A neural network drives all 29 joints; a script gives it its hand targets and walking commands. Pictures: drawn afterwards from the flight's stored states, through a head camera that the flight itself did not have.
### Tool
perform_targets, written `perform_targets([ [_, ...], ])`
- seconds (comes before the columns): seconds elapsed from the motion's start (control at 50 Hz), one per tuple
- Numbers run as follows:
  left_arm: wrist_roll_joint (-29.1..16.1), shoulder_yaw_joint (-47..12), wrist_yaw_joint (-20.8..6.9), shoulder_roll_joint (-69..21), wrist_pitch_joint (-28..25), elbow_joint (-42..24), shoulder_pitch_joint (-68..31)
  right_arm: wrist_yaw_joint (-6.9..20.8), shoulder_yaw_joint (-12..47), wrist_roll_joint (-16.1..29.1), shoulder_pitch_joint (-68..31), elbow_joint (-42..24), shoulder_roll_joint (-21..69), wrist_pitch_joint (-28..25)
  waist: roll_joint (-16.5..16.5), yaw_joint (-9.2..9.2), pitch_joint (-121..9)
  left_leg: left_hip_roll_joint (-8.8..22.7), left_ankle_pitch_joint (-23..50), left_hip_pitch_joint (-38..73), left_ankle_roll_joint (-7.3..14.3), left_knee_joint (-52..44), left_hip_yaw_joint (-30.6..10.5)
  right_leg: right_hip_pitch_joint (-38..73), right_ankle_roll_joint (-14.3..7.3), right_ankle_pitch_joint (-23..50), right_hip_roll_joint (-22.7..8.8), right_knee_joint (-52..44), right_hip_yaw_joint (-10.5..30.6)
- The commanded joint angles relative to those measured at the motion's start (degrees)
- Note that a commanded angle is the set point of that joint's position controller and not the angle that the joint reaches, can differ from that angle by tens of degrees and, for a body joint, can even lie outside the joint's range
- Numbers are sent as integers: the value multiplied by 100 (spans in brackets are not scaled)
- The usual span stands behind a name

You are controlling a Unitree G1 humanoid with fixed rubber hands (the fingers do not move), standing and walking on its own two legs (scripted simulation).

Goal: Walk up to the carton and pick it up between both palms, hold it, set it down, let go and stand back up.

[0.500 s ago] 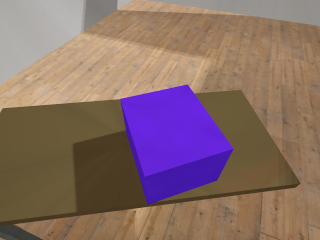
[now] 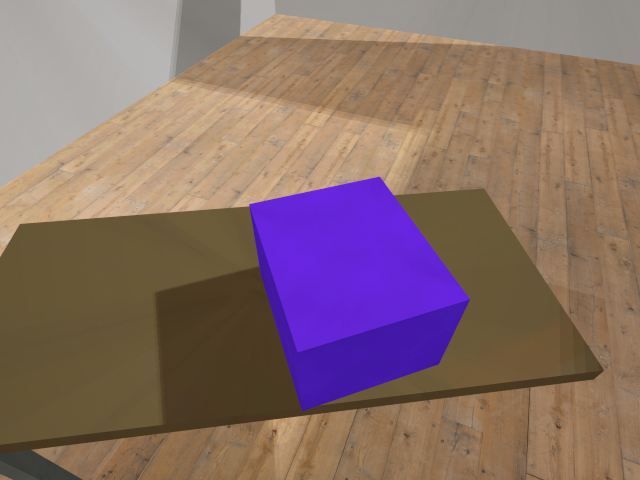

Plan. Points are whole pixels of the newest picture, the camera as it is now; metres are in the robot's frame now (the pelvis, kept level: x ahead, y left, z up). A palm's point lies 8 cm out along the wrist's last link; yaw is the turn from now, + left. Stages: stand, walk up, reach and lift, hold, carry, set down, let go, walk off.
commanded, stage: stand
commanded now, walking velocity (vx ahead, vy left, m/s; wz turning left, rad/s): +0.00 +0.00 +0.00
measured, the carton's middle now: (344, 284) +0.47 -0.03 -0.07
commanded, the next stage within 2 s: none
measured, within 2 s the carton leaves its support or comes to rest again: neither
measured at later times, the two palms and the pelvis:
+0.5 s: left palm out of the picture +0.02 +0.24 -0.13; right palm out of the picture +0.05 -0.24 -0.12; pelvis -0.01 +0.00 +0.00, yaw +1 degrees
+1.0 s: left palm out of the picture +0.02 +0.22 -0.13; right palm out of the picture +0.02 -0.26 -0.13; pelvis -0.01 -0.02 +0.00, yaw +0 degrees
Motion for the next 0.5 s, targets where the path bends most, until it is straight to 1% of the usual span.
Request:
perform_targets([
  [0.0,0,226,33,831,-150,-305,199,-52,-217,-7,-17,-498,-858,-170,-160,61,20,661,643,-181,44,-944,-681,-116,-299,784,-286,-466,212],
  [0.02,-4,225,33,815,-151,-264,208,-45,-233,12,119,-476,-887,-183,29,22,-190,663,630,-215,30,-956,-697,72,-294,753,-302,-468,161],
  [0.04,10,212,33,807,-165,-295,154,-56,-204,18,100,-414,-928,-187,203,35,-117,631,630,-292,64,-948,-721,64,-295,825,-328,-496,231],
  [0.06,3,235,40,843,-170,-261,229,-60,-223,26,110,-387,-898,-181,48,20,-251,654,550,-233,75,-967,-748,120,-293,791,-315,-520,204],
  [0.08,-8,234,42,792,-169,-212,296,-60,-248,-12,12,-333,-918,-180,329,90,-98,643,763,-114,92,-988,-689,5,-283,895,-335,-493,217],
  [0.1,4,225,67,911,-165,-222,111,-51,-236,13,120,-390,-831,-179,178,-57,-88,650,773,-228,44,-983,-703,-26,-274,907,-348,-513,192],
  [0.12,-10,251,68,827,-149,-193,173,-77,-223,-9,119,-298,-898,-173,123,30,-138,635,638,-156,55,-1001,-713,-17,-265,775,-293,-485,201],
  [0.14,13,209,72,799,-152,-183,168,-85,-225,-21,163,-312,-929,-168,200,17,-21,646,745,-243,73,-940,-755,21,-275,819,-329,-530,183],
  [0.16,15,194,73,861,-153,-108,314,-81,-237,-15,213,-259,-946,-161,68,40,-42,638,635,-214,76,-930,-705,-39,-278,818,-367,-569,185],
  [0.2,9,222,74,826,-163,-22,258,-55,-225,-2,174,-264,-846,-141,-194,-7,-3,668,684,-138,84,-913,-736,-78,-306,730,-328,-585,175],
  [0.22,-13,200,71,838,-167,-53,246,-64,-240,-4,166,-273,-941,-149,-59,-29,-37,678,684,-137,57,-976,-749,-104,-310,738,-311,-537,174],
  [0.24,11,218,73,859,-164,-27,258,-75,-216,17,136,-205,-909,-137,39,-1,23,630,459,-291,53,-1000,-743,-61,-296,669,-338,-594,187],
  [0.26,1,206,64,842,-161,-12,390,-67,-230,5,193,-199,-900,-123,136,-12,200,600,486,-272,68,-983,-716,-114,-298,756,-370,-614,221],
  [0.28,0,188,65,832,-139,10,293,-69,-215,24,276,-161,-918,-128,53,-45,133,607,349,-443,55,-1066,-779,-74,-261,651,-299,-551,128],
  [0.3,-5,169,72,683,-118,59,426,-81,-224,0,164,-137,-944,-117,233,50,240,598,78,-519,56,-1139,-746,-84,-228,551,-301,-564,115],
  [0.32,3,181,71,713,-106,55,403,-83,-224,8,168,-206,-933,-109,186,26,182,661,7,-599,83,-1183,-855,-18,-248,493,-306,-552,111],
  [0.34,20,210,71,785,-102,108,383,-87,-223,-7,245,-91,-913,-119,7,3,126,660,74,-473,44,-1178,-880,-43,-266,533,-270,-524,78],
  [0.36,-5,171,87,824,-133,99,452,-104,-228,65,190,-149,-935,-162,424,51,-21,786,200,-354,12,-1312,-1035,-86,-290,477,-205,-418,130],
  [0.38,5,169,98,784,-152,125,453,-114,-225,75,132,-136,-959,-174,432,57,13,852,214,-440,25,-1360,-1083,-25,-274,440,-210,-437,104],
  [0.4,14,160,102,774,-164,152,443,-120,-220,72,132,-118,-958,-180,355,60,27,848,257,-471,25,-1360,-1073,11,-270,485,-222,-471,118],
  [0.48,-9,137,108,756,-207,262,505,-122,-202,53,200,2,-902,-170,214,35,18,730,457,-314,-3,-1251,-911,-48,-277,666,-274,-576,174],
])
